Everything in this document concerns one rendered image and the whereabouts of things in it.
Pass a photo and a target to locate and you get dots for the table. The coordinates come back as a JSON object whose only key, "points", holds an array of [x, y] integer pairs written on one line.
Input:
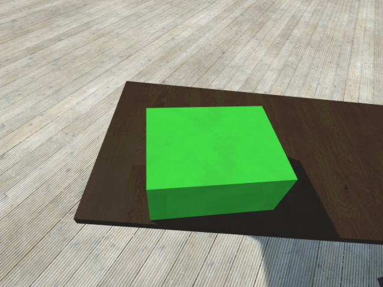
{"points": [[335, 149]]}

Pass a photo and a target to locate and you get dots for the carton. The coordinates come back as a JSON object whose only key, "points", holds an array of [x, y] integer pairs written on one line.
{"points": [[213, 160]]}

